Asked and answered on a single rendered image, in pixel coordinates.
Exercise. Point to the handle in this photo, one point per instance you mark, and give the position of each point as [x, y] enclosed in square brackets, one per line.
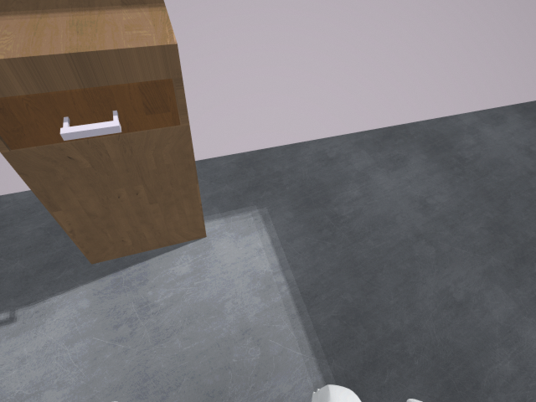
[90, 130]

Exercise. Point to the right robot thigh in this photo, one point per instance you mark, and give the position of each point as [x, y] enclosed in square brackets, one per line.
[334, 393]

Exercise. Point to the drawer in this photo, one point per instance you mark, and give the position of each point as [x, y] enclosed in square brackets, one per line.
[35, 120]

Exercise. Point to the cabinet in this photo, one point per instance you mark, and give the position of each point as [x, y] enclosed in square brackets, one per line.
[116, 195]

